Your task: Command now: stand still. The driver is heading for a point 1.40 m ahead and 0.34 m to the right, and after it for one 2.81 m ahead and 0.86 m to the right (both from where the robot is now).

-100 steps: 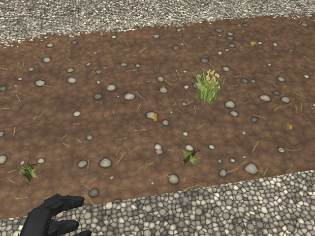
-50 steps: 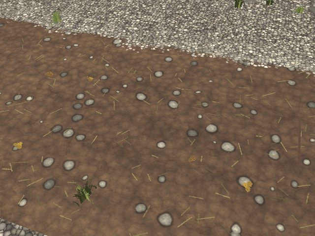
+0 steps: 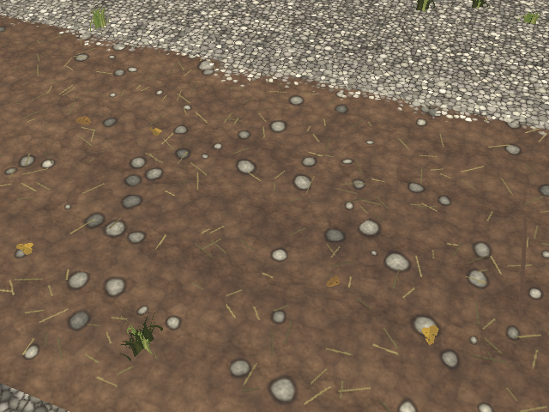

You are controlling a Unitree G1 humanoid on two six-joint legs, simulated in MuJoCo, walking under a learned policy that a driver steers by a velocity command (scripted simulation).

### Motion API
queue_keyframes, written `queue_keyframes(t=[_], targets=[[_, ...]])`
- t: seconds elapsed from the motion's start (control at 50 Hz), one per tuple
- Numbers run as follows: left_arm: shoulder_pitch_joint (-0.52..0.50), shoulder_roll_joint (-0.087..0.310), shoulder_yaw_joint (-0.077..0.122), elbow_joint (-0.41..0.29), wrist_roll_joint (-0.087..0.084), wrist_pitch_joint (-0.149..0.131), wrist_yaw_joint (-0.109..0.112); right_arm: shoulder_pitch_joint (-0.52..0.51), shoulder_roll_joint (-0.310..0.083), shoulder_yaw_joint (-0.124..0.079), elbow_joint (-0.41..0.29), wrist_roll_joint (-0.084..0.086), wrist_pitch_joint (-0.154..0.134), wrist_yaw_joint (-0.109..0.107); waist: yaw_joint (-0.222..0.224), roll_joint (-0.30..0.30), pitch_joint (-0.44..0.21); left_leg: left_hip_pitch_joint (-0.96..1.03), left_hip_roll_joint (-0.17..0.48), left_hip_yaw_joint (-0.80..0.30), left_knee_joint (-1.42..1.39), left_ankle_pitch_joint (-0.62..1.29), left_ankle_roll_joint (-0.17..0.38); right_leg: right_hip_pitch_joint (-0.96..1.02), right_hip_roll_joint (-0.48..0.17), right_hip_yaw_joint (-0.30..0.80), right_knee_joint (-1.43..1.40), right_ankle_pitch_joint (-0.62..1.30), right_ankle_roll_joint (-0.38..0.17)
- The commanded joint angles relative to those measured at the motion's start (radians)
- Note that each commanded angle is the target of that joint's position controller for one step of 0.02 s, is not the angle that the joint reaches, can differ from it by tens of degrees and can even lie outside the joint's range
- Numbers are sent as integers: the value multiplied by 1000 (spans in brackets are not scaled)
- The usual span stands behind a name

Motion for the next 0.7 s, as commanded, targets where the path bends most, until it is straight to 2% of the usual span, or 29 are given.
queue_keyframes(t=[0.02,0.44,0.46,0.48,0.5,0.52,0.54,0.56,0.6,0.64,0.68,0.7], targets=[[75,77,10,-2,0,-4,2,50,-79,-8,-7,0,-4,-3,0,-2,40,27,84,-76,-47,135,36,-92,-106,94,-95,124,-27],[108,55,5,16,-1,-9,2,95,-54,3,6,0,-6,-5,-1,0,50,15,86,-70,-39,124,28,-98,-104,96,-99,130,-31],[132,65,10,21,1,-7,1,105,-47,5,7,-2,-4,-4,8,-19,14,13,55,-46,-20,-25,33,-84,-96,107,-130,-67,-41],[148,118,30,17,-2,1,-2,93,-67,-6,-8,-6,0,0,24,-77,26,-59,-9,14,80,-271,49,-77,-99,157,-150,-364,-79],[207,163,48,22,0,9,-6,25,-87,-15,-48,-21,4,12,64,-129,82,-217,-42,55,201,-395,55,-62,-175,282,-232,-621,-135],[239,190,63,31,1,12,-7,-65,-66,-12,-108,-34,1,26,91,-199,172,-354,-14,114,342,-341,53,-64,-301,422,-328,-733,-198],[240,159,60,28,6,5,-9,-155,-70,-15,-161,-37,-9,34,101,-165,245,-471,49,91,453,-272,51,-73,-367,494,-371,-658,-234],[220,144,59,18,10,-8,-10,-163,-66,-20,-176,-35,-23,42,75,-108,242,-539,77,67,497,-218,47,-31,-368,482,-368,-557,-234],[170,154,67,-10,14,-39,-14,-108,-73,-31,-172,-32,-51,62,33,-72,158,-525,97,60,479,-149,44,33,-329,390,-341,-387,-208],[121,160,73,-37,5,-64,-16,-108,-82,-42,-191,-19,-62,73,6,-101,105,-398,85,76,381,-102,45,-12,-276,283,-339,-299,-172],[94,175,78,-53,-2,-75,-18,-111,-75,-45,-216,-12,-58,77,-9,-149,110,-244,69,105,263,-115,53,-116,-254,216,-331,-293,-162],[87,177,80,-57,-3,-77,-20,-93,-78,-49,-218,-10,-56,76,-19,-151,119,-163,53,138,222,-134,56,-166,-248,194,-314,-298,-167]])
Keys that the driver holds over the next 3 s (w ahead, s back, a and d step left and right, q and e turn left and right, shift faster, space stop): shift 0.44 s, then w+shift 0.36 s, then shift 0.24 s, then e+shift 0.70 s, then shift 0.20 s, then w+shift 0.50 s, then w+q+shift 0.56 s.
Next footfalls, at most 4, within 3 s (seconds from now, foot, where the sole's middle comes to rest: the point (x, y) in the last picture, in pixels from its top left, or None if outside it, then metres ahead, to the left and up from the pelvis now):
0.76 left None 0.17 0.15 -0.78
1.18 right None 0.47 0.03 -0.78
1.80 left None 0.51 0.18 -0.78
2.32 right None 0.43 -0.04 -0.78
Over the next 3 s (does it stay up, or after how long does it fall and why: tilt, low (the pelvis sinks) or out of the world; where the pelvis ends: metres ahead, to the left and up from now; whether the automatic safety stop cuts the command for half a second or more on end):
stays up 0.90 -0.21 -0.01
